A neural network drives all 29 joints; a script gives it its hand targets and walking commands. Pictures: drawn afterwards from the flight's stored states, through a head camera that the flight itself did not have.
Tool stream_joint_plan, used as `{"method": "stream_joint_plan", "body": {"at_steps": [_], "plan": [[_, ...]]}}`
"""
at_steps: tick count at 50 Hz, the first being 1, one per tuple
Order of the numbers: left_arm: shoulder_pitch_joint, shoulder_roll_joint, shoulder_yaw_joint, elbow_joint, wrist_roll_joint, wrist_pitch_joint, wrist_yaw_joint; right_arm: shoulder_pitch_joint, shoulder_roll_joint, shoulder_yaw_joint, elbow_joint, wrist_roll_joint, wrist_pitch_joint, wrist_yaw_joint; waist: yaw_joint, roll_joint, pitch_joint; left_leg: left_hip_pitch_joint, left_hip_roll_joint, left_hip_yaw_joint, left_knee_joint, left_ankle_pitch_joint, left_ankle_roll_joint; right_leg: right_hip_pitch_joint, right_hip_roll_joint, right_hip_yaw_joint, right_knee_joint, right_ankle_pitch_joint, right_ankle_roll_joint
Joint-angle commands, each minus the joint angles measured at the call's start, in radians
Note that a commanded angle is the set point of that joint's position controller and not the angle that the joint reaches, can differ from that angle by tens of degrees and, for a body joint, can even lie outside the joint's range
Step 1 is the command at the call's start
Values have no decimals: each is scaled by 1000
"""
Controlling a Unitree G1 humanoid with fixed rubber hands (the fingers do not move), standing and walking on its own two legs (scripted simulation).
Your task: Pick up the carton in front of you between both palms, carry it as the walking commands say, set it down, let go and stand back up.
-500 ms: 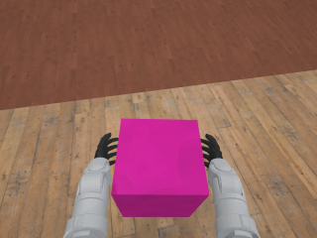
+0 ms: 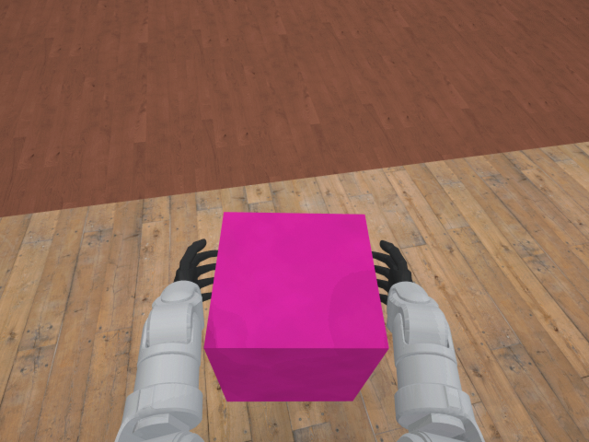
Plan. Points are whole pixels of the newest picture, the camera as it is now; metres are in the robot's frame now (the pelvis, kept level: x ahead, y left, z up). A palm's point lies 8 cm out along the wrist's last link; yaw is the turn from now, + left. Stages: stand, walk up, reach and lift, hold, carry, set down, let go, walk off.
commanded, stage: reach and lift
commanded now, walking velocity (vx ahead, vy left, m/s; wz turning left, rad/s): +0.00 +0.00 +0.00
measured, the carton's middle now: (292, 312) +0.31 +0.00 -0.04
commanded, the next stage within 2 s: hold in 0.64 s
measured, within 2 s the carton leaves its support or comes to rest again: neither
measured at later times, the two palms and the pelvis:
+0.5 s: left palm (187, 283) +0.31 +0.15 +0.04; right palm (399, 284) +0.31 -0.15 +0.04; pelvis +0.02 +0.00 +0.01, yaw +0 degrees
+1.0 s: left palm (181, 288) +0.29 +0.15 +0.06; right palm (404, 289) +0.29 -0.15 +0.05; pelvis +0.01 +0.00 +0.01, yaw +0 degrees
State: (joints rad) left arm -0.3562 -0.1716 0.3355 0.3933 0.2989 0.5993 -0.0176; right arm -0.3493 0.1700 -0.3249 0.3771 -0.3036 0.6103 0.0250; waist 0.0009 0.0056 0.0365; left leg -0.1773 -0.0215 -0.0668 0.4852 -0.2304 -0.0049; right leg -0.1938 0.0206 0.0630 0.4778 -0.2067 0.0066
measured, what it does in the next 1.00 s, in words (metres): stands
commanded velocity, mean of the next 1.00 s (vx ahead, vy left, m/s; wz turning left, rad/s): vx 0.00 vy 0.00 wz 0.00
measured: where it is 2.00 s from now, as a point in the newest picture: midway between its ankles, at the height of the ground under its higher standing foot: outside the picture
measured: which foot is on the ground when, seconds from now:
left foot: down 0.00-1.00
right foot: down 0.00-1.00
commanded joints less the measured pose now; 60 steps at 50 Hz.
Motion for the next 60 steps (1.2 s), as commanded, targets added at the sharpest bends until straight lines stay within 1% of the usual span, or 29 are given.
{"method": "stream_joint_plan", "body": {"at_steps": [1, 10, 17, 24, 32, 36, 37, 39, 41, 43, 45, 53, 60], "plan": [[-526, -946, -560, 19, -211, -12, -238, -524, 946, 562, 18, 213, -17, 225, 0, -6, -284, 26, -62, 2, -104, 50, 14, 132, 60, 8, -86, 52, -10], [-439, -928, -594, -56, -228, 7, -227, -432, 925, 590, -52, 230, 0, 215, -4, -3, -291, 80, -68, -5, -121, 174, 3, 172, 66, 8, -103, 173, -5], [-377, -918, -613, -107, -242, 25, -219, -376, 910, 610, -108, 243, 17, 210, -3, -4, -287, 113, -70, -10, -133, 243, 0, 193, 71, 11, -114, 235, -4], [-352, -909, -630, -149, -253, 44, -215, -354, 899, 625, -147, 253, 34, 206, -1, -2, -275, 130, -71, -12, -142, 262, 0, 203, 74, 14, -123, 249, -3], [-364, -903, -641, -172, -261, 64, -213, -367, 891, 634, -170, 261, 53, 204, 0, 0, -258, 132, -69, -11, -148, 225, 2, 201, 73, 14, -131, 211, -4], [-340, -906, -694, -246, -295, 89, -207, -344, 895, 688, -245, 292, 80, 198, -1, -1, -299, 167, -69, -16, -154, 287, 0, 235, 74, 16, -137, 275, -1], [-327, -895, -693, -256, -297, 99, -206, -332, 888, 688, -254, 294, 90, 195, -1, -1, -295, 169, -69, -18, -159, 293, 0, 240, 74, 16, -142, 280, -1], [-307, -871, -685, -261, -292, 120, -201, -309, 867, 679, -257, 288, 111, 189, -2, -2, -253, 162, -67, -17, -170, 265, 0, 234, 72, 16, -156, 251, -4], [-305, -848, -659, -242, -276, 133, -201, -307, 848, 653, -239, 273, 124, 187, -2, -1, -196, 141, -66, -14, -181, 198, 2, 215, 69, 14, -168, 184, -7], [-327, -844, -643, -226, -267, 135, -204, -328, 845, 637, -225, 265, 127, 190, -2, 1, -165, 123, -64, -10, -186, 135, 5, 199, 66, 11, -173, 123, -8], [-362, -855, -644, -224, -269, 133, -208, -360, 856, 638, -222, 269, 125, 195, -2, 1, -167, 117, -62, -9, -183, 102, 9, 192, 65, 10, -169, 93, -8], [-443, -880, -638, -187, -267, 124, -218, -442, 881, 637, -192, 272, 118, 203, -1, -4, -195, 101, -58, -7, -170, 37, 14, 183, 60, 6, -153, 32, -9], [-450, -879, -629, -171, -261, 123, -219, -444, 883, 627, -170, 264, 118, 203, -1, -4, -201, 104, -59, -5, -170, 54, 13, 190, 60, 5, -153, 48, -7]]}}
